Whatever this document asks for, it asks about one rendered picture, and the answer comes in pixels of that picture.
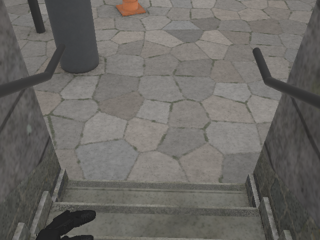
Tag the robot left hand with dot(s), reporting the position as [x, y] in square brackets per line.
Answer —
[64, 223]

